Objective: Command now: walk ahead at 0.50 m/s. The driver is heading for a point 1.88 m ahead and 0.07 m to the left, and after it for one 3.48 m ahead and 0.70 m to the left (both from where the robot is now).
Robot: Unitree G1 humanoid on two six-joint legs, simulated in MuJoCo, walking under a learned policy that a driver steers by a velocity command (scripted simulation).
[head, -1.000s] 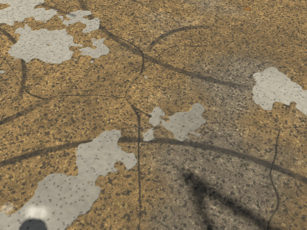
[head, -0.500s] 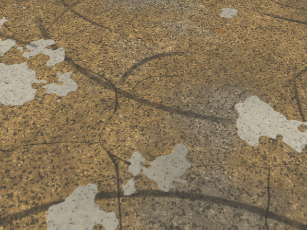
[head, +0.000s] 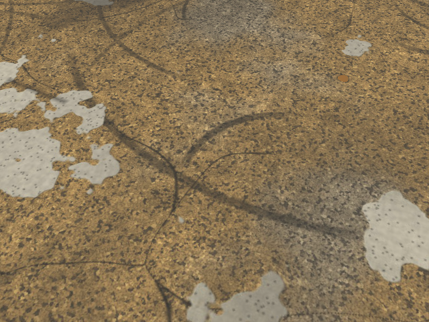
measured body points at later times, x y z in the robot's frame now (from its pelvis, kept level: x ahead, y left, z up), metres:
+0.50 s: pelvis +0.27 +0.06 +0.00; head +0.28 +0.07 +0.45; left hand +0.34 +0.31 -0.15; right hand +0.25 -0.19 -0.14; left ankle +0.26 +0.11 -0.75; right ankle +0.31 -0.10 -0.67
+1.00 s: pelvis +0.54 +0.00 -0.01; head +0.56 -0.01 +0.44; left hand +0.58 +0.26 -0.14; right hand +0.57 -0.24 -0.16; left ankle +0.49 +0.14 -0.66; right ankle +0.57 -0.05 -0.75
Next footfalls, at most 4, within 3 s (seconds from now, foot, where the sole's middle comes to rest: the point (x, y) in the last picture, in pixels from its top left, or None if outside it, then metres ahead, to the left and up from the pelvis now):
0.24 left None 0.30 0.12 -0.78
0.82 right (253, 289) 0.61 -0.06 -0.78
1.38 left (203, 209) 0.91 0.12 -0.78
1.96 right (249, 150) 1.22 -0.06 -0.78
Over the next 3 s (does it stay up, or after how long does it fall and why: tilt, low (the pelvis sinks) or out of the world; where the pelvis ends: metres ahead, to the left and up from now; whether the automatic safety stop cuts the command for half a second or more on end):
stays up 1.50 0.04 -0.01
